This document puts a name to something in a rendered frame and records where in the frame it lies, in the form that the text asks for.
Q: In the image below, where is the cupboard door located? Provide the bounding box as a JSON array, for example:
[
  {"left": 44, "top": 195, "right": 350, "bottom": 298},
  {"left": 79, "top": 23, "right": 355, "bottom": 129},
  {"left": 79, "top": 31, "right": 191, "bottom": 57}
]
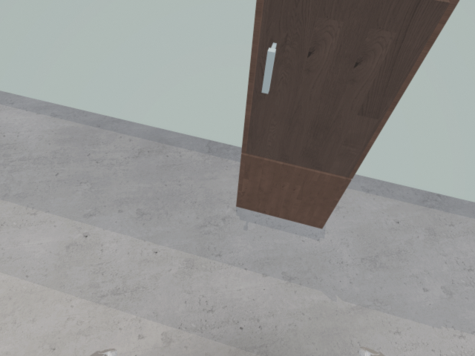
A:
[{"left": 246, "top": 0, "right": 450, "bottom": 177}]

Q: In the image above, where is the handle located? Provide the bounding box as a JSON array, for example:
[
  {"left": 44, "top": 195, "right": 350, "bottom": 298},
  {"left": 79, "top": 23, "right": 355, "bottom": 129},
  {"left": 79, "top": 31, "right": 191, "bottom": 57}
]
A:
[{"left": 261, "top": 42, "right": 277, "bottom": 94}]

